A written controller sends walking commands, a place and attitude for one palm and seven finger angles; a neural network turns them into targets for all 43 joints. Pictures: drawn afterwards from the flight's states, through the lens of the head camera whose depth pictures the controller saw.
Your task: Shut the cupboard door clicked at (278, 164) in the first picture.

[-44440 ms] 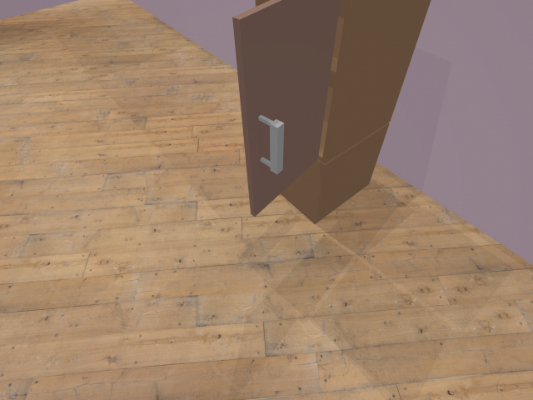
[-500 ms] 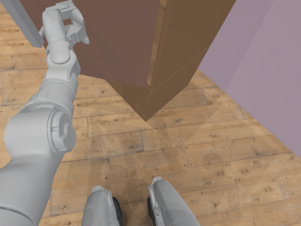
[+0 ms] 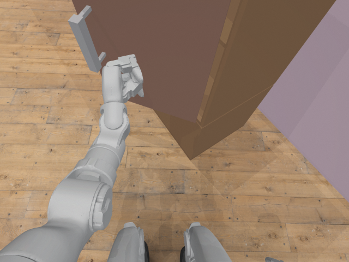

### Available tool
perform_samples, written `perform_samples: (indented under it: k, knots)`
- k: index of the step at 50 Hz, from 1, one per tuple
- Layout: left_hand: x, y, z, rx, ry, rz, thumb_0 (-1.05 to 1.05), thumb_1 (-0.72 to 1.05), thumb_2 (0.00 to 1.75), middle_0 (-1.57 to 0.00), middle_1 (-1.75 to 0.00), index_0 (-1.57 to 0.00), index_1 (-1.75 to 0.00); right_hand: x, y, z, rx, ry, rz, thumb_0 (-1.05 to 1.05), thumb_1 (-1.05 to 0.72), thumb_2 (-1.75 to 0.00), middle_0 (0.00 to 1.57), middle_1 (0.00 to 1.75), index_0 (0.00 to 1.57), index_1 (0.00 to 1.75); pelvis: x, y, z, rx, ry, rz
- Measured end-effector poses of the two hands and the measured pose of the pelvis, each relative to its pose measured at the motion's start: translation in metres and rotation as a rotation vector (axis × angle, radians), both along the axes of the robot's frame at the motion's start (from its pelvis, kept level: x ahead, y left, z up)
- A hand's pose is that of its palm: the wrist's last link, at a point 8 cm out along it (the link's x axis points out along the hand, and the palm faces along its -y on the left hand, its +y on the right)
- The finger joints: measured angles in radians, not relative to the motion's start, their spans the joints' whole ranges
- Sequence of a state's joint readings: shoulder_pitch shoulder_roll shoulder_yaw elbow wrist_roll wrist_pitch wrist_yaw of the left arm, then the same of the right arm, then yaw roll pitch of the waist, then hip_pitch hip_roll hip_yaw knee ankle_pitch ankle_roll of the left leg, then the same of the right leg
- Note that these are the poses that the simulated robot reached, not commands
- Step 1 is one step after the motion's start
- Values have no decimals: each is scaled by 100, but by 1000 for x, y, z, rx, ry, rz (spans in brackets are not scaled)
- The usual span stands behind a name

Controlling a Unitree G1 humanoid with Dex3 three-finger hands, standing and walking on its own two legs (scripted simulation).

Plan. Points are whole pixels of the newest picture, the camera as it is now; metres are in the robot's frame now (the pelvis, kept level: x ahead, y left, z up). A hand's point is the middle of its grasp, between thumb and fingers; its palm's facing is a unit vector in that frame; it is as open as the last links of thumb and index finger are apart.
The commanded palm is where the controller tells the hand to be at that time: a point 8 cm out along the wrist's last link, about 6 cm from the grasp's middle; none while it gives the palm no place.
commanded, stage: draw the hand back to the body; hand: left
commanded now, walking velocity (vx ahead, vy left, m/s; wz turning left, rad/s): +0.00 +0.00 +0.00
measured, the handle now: (91, 41) +0.65 +0.15 +0.05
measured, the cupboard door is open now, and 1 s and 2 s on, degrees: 37 37 37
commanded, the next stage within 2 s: step back with the hand held close in 1.64 s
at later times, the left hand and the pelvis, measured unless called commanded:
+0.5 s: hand (84, 101) +0.40 +0.12 +0.14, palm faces +0.05 -1.00 -0.02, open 3.1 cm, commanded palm +0.36 +0.18 +0.14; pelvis +0.01 +0.00 +0.06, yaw +0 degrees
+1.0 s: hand out of the picture +0.27 +0.23 +0.22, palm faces +0.25 -0.92 -0.29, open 4.2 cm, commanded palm +0.23 +0.28 +0.24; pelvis +0.02 +0.03 +0.11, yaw +0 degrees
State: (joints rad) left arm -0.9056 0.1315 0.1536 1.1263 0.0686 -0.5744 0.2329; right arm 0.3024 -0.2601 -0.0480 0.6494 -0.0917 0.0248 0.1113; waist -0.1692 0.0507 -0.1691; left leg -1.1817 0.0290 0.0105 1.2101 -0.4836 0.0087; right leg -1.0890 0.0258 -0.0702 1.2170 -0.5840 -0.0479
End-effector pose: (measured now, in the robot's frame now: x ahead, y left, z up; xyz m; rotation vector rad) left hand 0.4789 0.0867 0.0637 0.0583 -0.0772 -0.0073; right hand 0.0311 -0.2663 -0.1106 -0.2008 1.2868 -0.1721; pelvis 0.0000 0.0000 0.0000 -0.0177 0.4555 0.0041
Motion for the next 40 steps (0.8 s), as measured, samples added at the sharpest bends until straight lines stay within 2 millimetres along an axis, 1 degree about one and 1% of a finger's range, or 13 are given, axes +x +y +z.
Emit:
perform_samples:
  k: [2, 5, 8, 11, 14, 18, 20, 23, 27, 30, 34, 40]
  knots:
    - [3, -1, 1, 19, 25, 6, 2, 90, 90, -130, -150, -131, -150, 4, 3, -3, 10, -15, -7, 0, -91, -90, 20, 29, 20, 30, -1, -1, -1, 3, -3, -2]
    - [7, 0, -1, 14, 80, 32, 2, 90, 90, -130, -150, -131, -150, 3, 10, -6, 32, -23, -19, 0, -91, -90, 20, 29, 20, 30, -4, -2, 0, 6, -6, -4]
    - [4, 10, 2, -33, 80, 72, 2, 90, 90, -130, -150, -130, -150, -3, 17, -6, 58, -16, -39, 0, -91, -90, 20, 29, 20, 30, -4, -3, 4, 13, -15, -17]
    - [-10, 28, 16, -29, 28, 93, 2, 90, 90, -130, -150, -130, -150, -10, 24, -2, 90, -9, -56, 0, -90, -90, 20, 29, 20, 30, -1, -4, 12, 23, -37, -31]
    - [-31, 47, 32, 23, 4, 84, 2, 90, 90, -130, -150, -130, -150, -13, 28, 6, 117, -5, -65, 0, -90, -90, 20, 29, 20, 30, 3, -5, 24, 28, -74, -37]
    - [-60, 67, 47, 22, 48, 77, 2, 90, 90, -130, -150, -130, -150, -6, 26, 24, 116, -31, -64, 0, -90, -90, 20, 29, 20, 30, 7, -6, 42, 25, -139, -31]
    - [-74, 75, 54, -10, 65, 77, 2, 90, 90, -130, -150, -130, -150, 3, 22, 36, 94, -65, -56, 0, -90, -90, 20, 29, 20, 30, 9, -6, 51, 22, -171, -25]
    - [-90, 83, 67, -44, 47, 68, 2, 90, 90, -130, -150, -130, -150, 24, 13, 54, 47, -141, -37, 0, -90, -90, 20, 29, 20, 30, 10, -5, 60, 16, -210, -16]
    - [-110, 93, 84, -32, -10, 34, 2, 90, 90, -129, -149, -130, -149, 59, 4, 76, -5, -268, -10, 1, -90, -90, 20, 29, 20, 30, 11, -2, 67, 11, -252, -13]
    - [-127, 102, 93, 3, -7, 18, 2, 90, 90, -126, -146, -127, -146, 85, 4, 90, -17, -357, -1, 1, -90, -90, 20, 29, 20, 30, 12, 2, 72, 12, -283, -17]
    - [-155, 115, 104, 106, 55, 33, 2, 90, 90, -120, -139, -120, -139, 119, 17, 110, -12, -443, -19, 1, -90, -90, 20, 29, 20, 30, 16, 8, 84, 17, -338, -24]
    - [-191, 147, 129, 175, 76, 127, 2, 90, 90, -106, -123, -106, -124, 160, 50, 135, 24, -548, 36, 1, -90, -90, 20, 29, 20, 30, 21, 15, 98, 15, -412, -17]
